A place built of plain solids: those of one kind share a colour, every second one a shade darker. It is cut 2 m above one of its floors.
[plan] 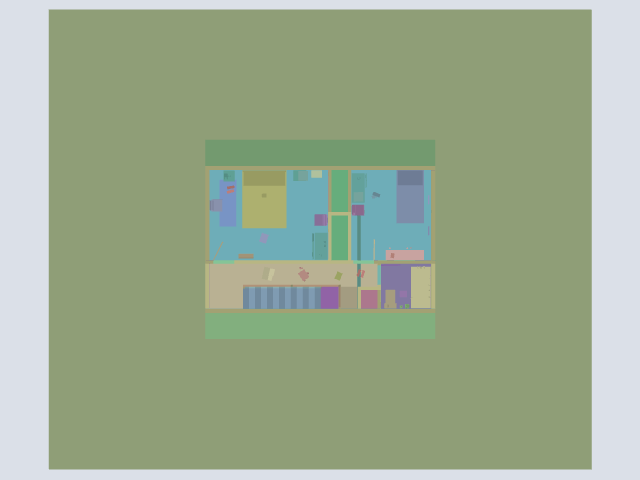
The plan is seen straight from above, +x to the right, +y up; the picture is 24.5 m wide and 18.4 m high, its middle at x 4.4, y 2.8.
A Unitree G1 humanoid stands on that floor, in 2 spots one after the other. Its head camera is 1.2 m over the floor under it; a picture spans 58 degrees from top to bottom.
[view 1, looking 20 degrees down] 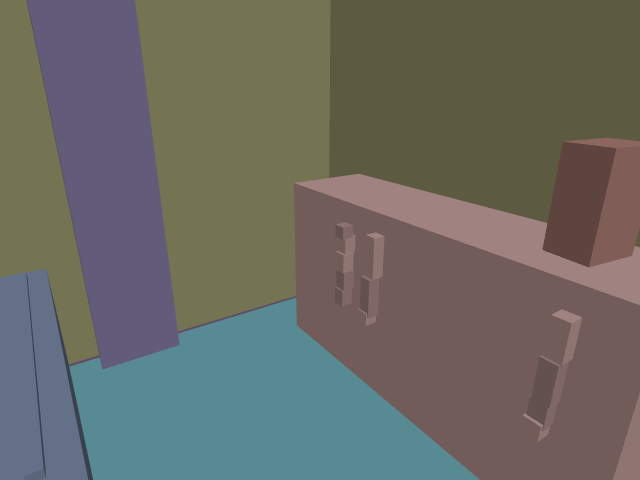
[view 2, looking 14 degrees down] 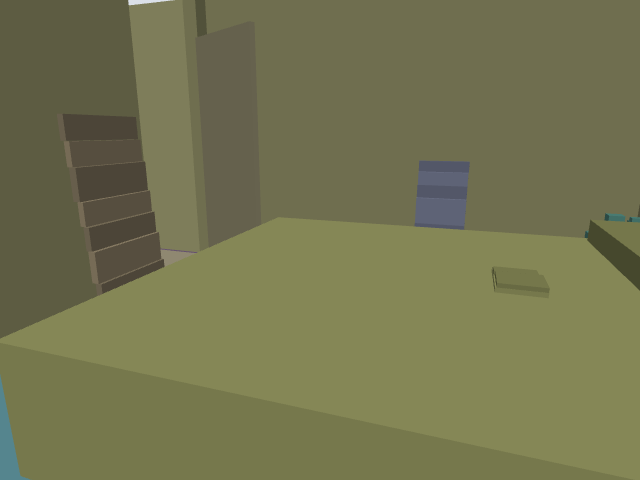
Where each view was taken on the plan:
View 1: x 6.67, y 3.42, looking -34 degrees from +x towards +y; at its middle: cube_shelf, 1.92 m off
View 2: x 3.77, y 4.33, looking -161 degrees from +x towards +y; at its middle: double_bed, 2.07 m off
